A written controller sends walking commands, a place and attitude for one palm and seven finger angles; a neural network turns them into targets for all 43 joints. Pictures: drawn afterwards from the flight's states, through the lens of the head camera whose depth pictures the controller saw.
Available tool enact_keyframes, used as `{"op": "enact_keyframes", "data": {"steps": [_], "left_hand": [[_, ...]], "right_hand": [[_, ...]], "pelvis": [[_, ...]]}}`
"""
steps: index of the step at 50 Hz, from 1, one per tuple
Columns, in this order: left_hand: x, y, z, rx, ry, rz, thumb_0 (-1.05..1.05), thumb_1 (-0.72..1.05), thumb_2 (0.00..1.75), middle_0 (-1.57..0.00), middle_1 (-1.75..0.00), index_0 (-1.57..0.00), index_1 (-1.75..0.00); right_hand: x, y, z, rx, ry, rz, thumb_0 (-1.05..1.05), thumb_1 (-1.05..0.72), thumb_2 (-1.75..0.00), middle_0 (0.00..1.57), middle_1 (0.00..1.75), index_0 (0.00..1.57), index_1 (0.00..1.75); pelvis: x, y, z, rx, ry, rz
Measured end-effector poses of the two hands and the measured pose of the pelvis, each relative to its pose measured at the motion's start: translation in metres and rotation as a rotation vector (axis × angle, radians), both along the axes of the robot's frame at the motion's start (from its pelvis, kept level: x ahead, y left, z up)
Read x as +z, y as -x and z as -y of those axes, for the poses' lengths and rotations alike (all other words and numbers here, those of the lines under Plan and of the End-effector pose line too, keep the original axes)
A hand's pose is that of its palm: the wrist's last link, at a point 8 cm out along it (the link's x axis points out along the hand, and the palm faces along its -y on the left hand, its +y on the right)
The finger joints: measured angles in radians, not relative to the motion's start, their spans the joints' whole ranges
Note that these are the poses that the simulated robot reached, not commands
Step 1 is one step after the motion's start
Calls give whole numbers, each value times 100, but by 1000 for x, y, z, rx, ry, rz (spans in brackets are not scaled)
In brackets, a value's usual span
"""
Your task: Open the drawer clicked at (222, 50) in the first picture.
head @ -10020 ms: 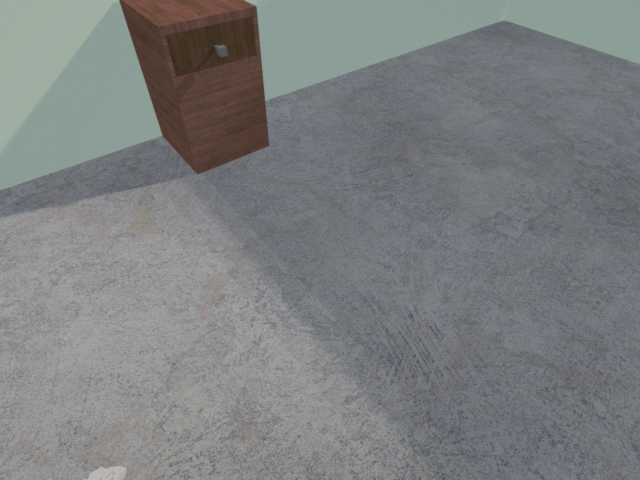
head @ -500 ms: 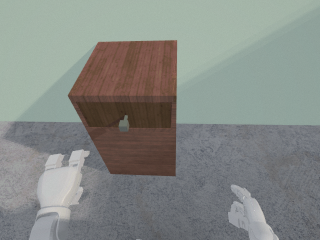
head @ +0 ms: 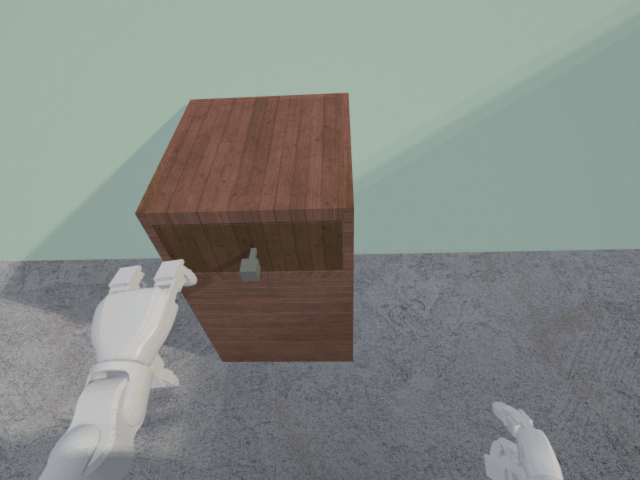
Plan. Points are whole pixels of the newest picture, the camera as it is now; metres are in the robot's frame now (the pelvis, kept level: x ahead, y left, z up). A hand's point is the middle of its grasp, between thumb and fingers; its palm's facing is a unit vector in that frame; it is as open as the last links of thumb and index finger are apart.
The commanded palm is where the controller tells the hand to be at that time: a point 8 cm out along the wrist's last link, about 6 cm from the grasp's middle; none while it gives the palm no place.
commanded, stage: raise the hand with hooked fingers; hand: left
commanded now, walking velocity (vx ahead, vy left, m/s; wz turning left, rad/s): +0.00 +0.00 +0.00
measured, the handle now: (251, 263) +0.55 +0.23 -0.17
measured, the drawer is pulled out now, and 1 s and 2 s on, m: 0.00 0.00 0.00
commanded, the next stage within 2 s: move the hooked fingers above the handle in 0.72 s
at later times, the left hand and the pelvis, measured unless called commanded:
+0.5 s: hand (143, 287) +0.31 +0.26 +0.09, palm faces +0.02 -0.08 -1.00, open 13.9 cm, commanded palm +0.28 +0.26 +0.14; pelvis +0.00 +0.01 +0.01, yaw +0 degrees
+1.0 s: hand (163, 297) +0.31 +0.24 +0.06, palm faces -0.02 -0.08 -1.00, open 13.9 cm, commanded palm +0.30 +0.25 +0.12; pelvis +0.00 +0.00 +0.01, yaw +1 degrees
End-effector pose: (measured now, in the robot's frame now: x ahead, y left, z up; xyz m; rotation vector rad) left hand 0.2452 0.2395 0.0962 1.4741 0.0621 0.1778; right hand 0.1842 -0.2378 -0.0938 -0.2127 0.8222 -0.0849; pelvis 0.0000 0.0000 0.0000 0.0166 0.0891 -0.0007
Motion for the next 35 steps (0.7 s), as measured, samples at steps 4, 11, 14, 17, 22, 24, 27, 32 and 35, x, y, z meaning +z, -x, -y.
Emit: {"op": "enact_keyframes", "data": {"steps": [4, 11, 14, 17, 22, 24, 27, 32, 35], "left_hand": [[11, -10, -3, -3, -4, 1, 0, -37, 35, -32, -111, -31, -112], [30, -25, -14, 6, -16, -11, 0, -46, 31, -32, -117, -32, -118], [38, -31, -17, -3, -23, -16, 0, -48, 31, -32, -119, -32, -119], [47, -37, -19, -17, -27, -15, 0, -49, 30, -32, -119, -32, -120], [51, -44, -23, -25, -16, -37, 0, -49, 30, -32, -120, -32, -120], [48, -43, -22, -35, -8, -53, 0, -49, 30, -32, -120, -32, -120], [42, -40, -18, -58, 1, -68, 0, -49, 30, -32, -120, -32, -120], [37, -35, -13, -87, -4, -48, 0, -49, 30, -32, -120, -32, -120], [38, -35, -12, -80, -11, -24, 0, -49, 30, -33, -120, -32, -120]], "right_hand": [[9, -13, -17, 24, -24, 32, 1, -91, -90, 20, 30, 20, 30], [15, -22, -41, 70, -51, 36, 1, -90, -90, 20, 30, 21, 30], [14, -21, -46, 79, -56, 22, 1, -90, -90, 20, 30, 21, 30], [12, -17, -47, 79, -56, 3, 1, -90, -90, 20, 30, 21, 30], [9, -6, -41, 59, -57, -32, 1, -90, -90, 20, 30, 21, 30], [7, -1, -37, 49, -52, -45, 1, -90, -90, 20, 30, 21, 30], [5, 7, -29, 36, -40, -65, 1, -90, -90, 20, 30, 21, 30], [2, 16, -19, 20, -19, -93, 1, -90, -90, 20, 30, 21, 30], [1, 17, -15, 11, -18, -98, 1, -90, -90, 20, 30, 20, 30]], "pelvis": [[3, -2, -5, 0, 2, 16], [8, -3, -10, 9, 7, 37], [10, -3, -12, 13, 9, 43], [11, -3, -13, 16, 10, 47], [13, -4, -14, 13, 11, 45], [13, -4, -14, 10, 11, 43], [13, -3, -14, 8, 11, 39], [13, -2, -12, 9, 10, 34], [13, -2, -10, 10, 10, 32]]}}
